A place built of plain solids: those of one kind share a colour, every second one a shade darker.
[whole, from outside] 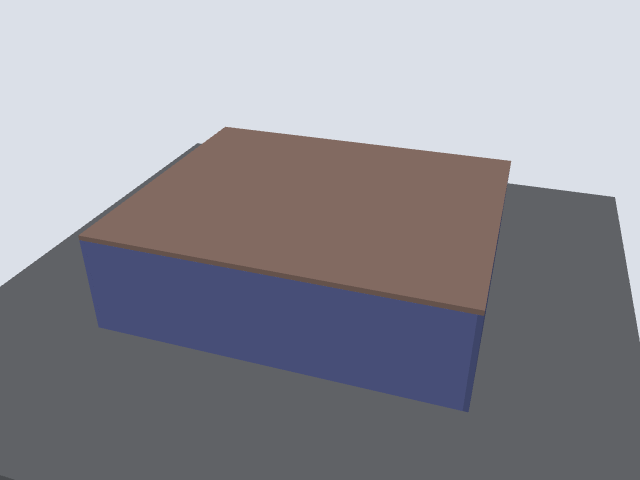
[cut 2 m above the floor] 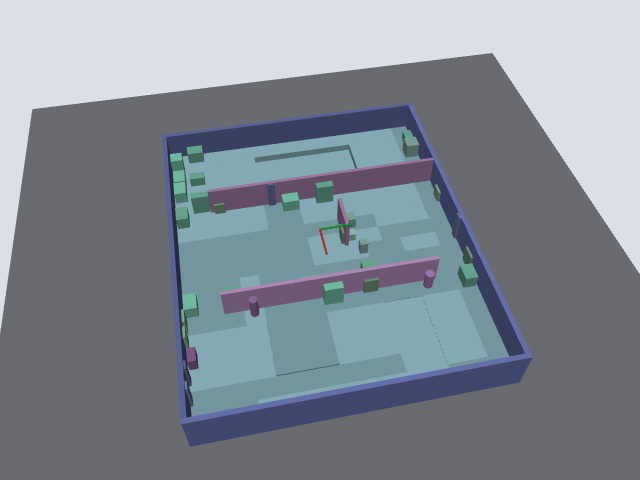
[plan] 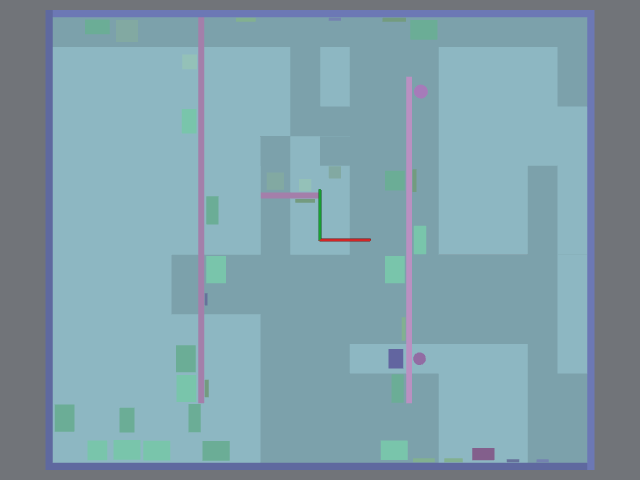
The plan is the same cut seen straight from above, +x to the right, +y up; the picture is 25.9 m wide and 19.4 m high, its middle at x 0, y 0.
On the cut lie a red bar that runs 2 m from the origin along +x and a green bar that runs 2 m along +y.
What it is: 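A museum's exhibition hall between two shows, on a module of 1.2 m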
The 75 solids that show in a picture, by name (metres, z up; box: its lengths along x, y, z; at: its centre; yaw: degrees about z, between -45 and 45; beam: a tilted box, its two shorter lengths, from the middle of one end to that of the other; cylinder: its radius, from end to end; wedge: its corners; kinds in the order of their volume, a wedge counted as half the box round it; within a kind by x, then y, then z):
{
 "floor_1": {"box": [1.2, 18.0, 0.91], "at": [-10.2, 0.0, 0.4]},
 "floor_2": {"box": [3.6, 6.0, 0.91], "at": [-7.8, -6.0, 0.4]},
 "floor_3": {"box": [3.62, 7.22, 0.4], "at": [-7.8, 0.6, 0.15]},
 "floor_4": {"box": [8.4, 2.4, 0.91], "at": [-6.6, -4.2, 0.4]},
 "floor_5": {"box": [9.6, 3.6, 0.91], "at": [-6.0, 6.0, 0.4]},
 "floor_6": {"box": [3.6, 18.0, 0.91], "at": [-4.2, 0.0, 0.4]},
 "floor_7": {"box": [1.2, 12.0, 0.91], "at": [-1.8, 3.0, 0.4]},
 "floor_8": {"box": [3.62, 2.42, 0.91], "at": [-0.6, -4.2, 0.4]},
 "floor_9": {"box": [10.8, 2.4, 0.91], "at": [-0.6, -1.8, 0.4]},
 "floor_10": {"box": [1.2, 7.2, 0.91], "at": [-0.6, 0.6, 0.4]},
 "floor_11": {"box": [10.8, 1.2, 0.91], "at": [-0.6, 3.6, 0.4]},
 "floor_12": {"box": [1.22, 3.62, 0.91], "at": [-0.6, 6.0, 0.4]},
 "floor_13": {"box": [21.6, 3.6, 0.91], "at": [0.0, -7.2, 0.4]},
 "floor_14": {"box": [21.6, 1.2, 0.91], "at": [0.0, 8.4, 0.4]},
 "floor_15": {"box": [16.8, 3.6, 0.91], "at": [2.4, 1.2, 0.4]},
 "floor_16": {"box": [4.8, 1.2, 0.91], "at": [2.4, 4.8, 0.4]},
 "floor_17": {"box": [3.6, 18.0, 0.91], "at": [3.0, 0.0, 0.4]},
 "floor_18": {"box": [10.8, 2.4, 0.91], "at": [5.4, 6.6, 0.4]},
 "floor_19": {"box": [9.6, 1.2, 0.91], "at": [6.0, -4.8, 0.4]},
 "floor_20": {"box": [3.6, 4.8, 0.91], "at": [6.6, -6.6, 0.4]},
 "floor_21": {"box": [3.6, 3.6, 1.02], "at": [6.6, -2.4, 0.46]},
 "floor_22": {"box": [4.82, 2.42, 0.87], "at": [7.2, 4.2, 0.38]},
 "floor_23": {"box": [4.8, 3.6, 0.91], "at": [7.2, 7.2, 0.4]},
 "floor_24": {"box": [1.2, 12.0, 0.91], "at": [9.0, -3.0, 0.4]},
 "floor_25": {"box": [2.4, 3.6, 0.91], "at": [9.6, -2.4, 0.4]},
 "floor_26": {"box": [1.2, 18.0, 0.91], "at": [10.2, 0.0, 0.4]},
 "floor_27": {"box": [1.2, 2.4, 0.91], "at": [10.2, 4.2, 0.4]},
 "wall_1": {"box": [0.3, 18.6, 6.17], "at": [-10.95, 0.0, 3.04]},
 "wall_2": {"box": [21.6, 0.3, 6.17], "at": [0.0, -9.15, 3.04]},
 "wall_3": {"box": [21.6, 0.3, 6.17], "at": [0.0, 9.15, 3.04]},
 "wall_4": {"box": [0.3, 18.6, 6.17], "at": [10.95, 0.0, 3.04]},
 "roof_1": {"box": [22.2, 18.6, 0.3], "at": [0.0, 0.0, 6.27]},
 "screen_1": {"box": [0.24, 15.6, 3.0], "at": [-4.8, 1.2, 2.36]},
 "screen_2": {"box": [2.4, 0.24, 3.0], "at": [-1.2, 1.8, 2.36]},
 "screen_3": {"box": [0.24, 13.2, 3.0], "at": [3.6, 0.0, 2.36]},
 "crate_1": {"box": [0.8, 1.1, 0.9], "at": [-10.32, -7.2, 1.31]},
 "crate_2": {"box": [0.8, 0.8, 1.6], "at": [-9.0, -8.5, 1.66]},
 "crate_3": {"box": [1.0, 0.6, 0.7], "at": [-9.0, 8.62, 1.21]},
 "crate_4": {"box": [1.1, 0.8, 0.9], "at": [-7.8, -8.49, 1.31]},
 "crate_5": {"box": [0.6, 1.0, 0.7], "at": [-7.8, -7.28, 1.21]},
 "crate_6": {"box": [1.1, 0.8, 0.9], "at": [-6.6, -8.51, 1.31]},
 "crate_7": {"box": [0.8, 1.1, 0.9], "at": [-5.42, -4.8, 1.31]},
 "crate_8": {"box": [0.8, 1.1, 0.9], "at": [-5.4, -6.0, 1.31]},
 "crate_9": {"box": [0.6, 1.0, 0.7], "at": [-5.29, 4.8, 1.21]},
 "crate_10": {"box": [0.5, 1.15, 1.5], "at": [-5.07, -7.2, 1.61]},
 "crate_11": {"box": [0.5, 1.15, 1.5], "at": [-4.35, 1.2, 1.61]},
 "crate_12": {"box": [1.1, 0.8, 0.9], "at": [-4.2, -8.52, 1.31]},
 "crate_13": {"box": [0.8, 1.1, 0.9], "at": [-4.2, -1.2, 1.31]},
 "crate_14": {"box": [1.1, 0.8, 0.9], "at": [3.0, -8.5, 1.31]},
 "crate_15": {"box": [0.8, 1.1, 0.9], "at": [3.02, -1.2, 1.31]},
 "crate_16": {"box": [0.8, 0.8, 1.6], "at": [3.02, 2.4, 1.66]},
 "crate_17": {"box": [0.5, 1.15, 1.5], "at": [3.14, -6.0, 1.61]},
 "crate_18": {"box": [0.5, 1.15, 1.5], "at": [4.04, 0.0, 1.61]},
 "crate_19": {"box": [1.1, 0.8, 0.9], "at": [4.2, 8.5, 1.31]},
 "plinth_1": {"box": [0.9, 0.9, 1.1], "at": [-7.8, 8.45, 1.41]},
 "plinth_2": {"box": [0.6, 0.6, 1.1], "at": [-5.27, 7.2, 1.41]},
 "plinth_3": {"box": [0.7, 0.7, 0.8], "at": [-1.8, 2.38, 1.26]},
 "plinth_4": {"box": [0.5, 0.5, 0.6], "at": [-0.6, 2.22, 1.16]},
 "plinth_5": {"box": [0.5, 0.5, 0.9], "at": [0.6, 2.73, 1.31]},
 "pictures_1": {"box": [0.16, 0.72, 0.83], "at": [-4.58, -6.0, 1.27]},
 "pictures_2": {"box": [0.8, 0.16, 0.87], "at": [-3.0, 8.9, 1.29]},
 "pictures_3": {"box": [0.8, 0.16, 1.08], "at": [-0.6, 1.58, 1.4]},
 "pictures_4": {"box": [0.96, 0.16, 1.19], "at": [3.0, 8.9, 1.45]},
 "pictures_5": {"box": [0.16, 0.95, 1.37], "at": [3.38, -3.6, 1.54]},
 "pictures_6": {"box": [0.16, 0.92, 1.17], "at": [3.82, 2.4, 1.44]},
 "pictures_7": {"box": [0.88, 0.16, 1.29], "at": [4.2, -8.9, 1.5]},
 "pictures_8": {"box": [0.75, 0.16, 1.44], "at": [5.4, -8.9, 1.58]},
 "roll_1": {"cylinder": 0.26, "from": [4.02, -4.8, 0.86], "to": [4.02, -4.8, 2.3]},
 "roll_2": {"cylinder": 0.28, "from": [4.08, 6.0, 0.86], "to": [4.08, 6.0, 2.01]},
 "ladder_1": {"box": [0.12, 0.5, 1.98], "at": [-4.6, -2.4, 1.85]},
 "ladder_2": {"box": [0.5, 0.12, 2.26], "at": [0.6, 8.92, 1.99]},
 "ladder_3": {"box": [0.5, 0.12, 2.26], "at": [7.8, -8.92, 1.99]},
 "ladder_4": {"box": [0.5, 0.12, 2.26], "at": [9.0, -8.92, 1.99]},
 "trolley_1": {"box": [0.9, 0.5, 0.91], "at": [6.6, -8.66, 1.31]},
 "blankets_1": {"box": [0.6, 0.8, 0.64], "at": [3.07, -4.8, 1.17]}
}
